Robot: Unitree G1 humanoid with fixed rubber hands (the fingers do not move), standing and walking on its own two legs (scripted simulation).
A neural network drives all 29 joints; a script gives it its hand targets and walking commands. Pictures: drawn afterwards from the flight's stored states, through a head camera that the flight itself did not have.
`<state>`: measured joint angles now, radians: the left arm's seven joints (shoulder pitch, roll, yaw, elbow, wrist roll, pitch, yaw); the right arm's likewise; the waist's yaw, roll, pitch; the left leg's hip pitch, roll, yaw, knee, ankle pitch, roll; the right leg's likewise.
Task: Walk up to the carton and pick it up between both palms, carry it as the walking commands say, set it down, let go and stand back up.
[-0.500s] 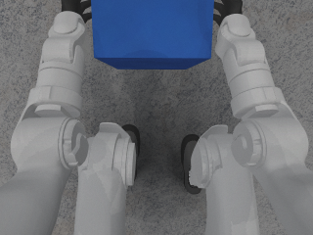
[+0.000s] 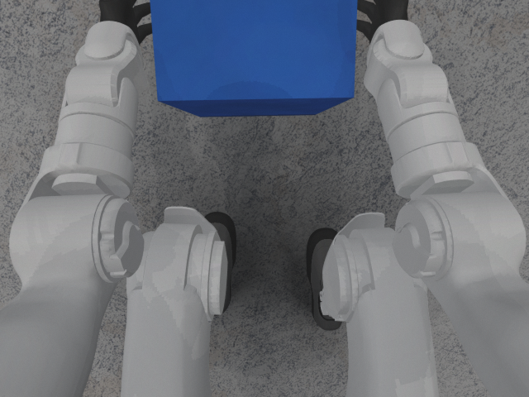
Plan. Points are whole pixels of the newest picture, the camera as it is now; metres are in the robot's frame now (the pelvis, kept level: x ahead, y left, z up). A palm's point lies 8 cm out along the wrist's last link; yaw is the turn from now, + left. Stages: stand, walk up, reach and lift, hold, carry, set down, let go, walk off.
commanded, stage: set down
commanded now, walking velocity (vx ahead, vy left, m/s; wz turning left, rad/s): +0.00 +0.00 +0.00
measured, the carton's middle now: (255, 35) +0.55 +0.06 -0.24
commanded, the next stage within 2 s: none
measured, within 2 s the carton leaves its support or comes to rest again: neither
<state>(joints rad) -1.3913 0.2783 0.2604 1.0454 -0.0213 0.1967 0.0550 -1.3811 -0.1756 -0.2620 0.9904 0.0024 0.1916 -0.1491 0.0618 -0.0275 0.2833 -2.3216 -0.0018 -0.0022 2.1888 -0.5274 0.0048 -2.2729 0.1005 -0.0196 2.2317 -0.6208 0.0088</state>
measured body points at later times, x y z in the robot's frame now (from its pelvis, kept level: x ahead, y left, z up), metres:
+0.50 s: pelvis +0.00 +0.00 +0.00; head +0.36 +0.02 +0.26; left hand +0.53 +0.21 -0.17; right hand +0.55 -0.10 -0.17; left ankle +0.12 +0.12 -0.33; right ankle +0.10 -0.11 -0.33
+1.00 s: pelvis +0.00 +0.00 +0.00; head +0.36 +0.02 +0.25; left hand +0.52 +0.22 -0.18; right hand +0.55 -0.11 -0.18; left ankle +0.12 +0.12 -0.33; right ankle +0.10 -0.11 -0.33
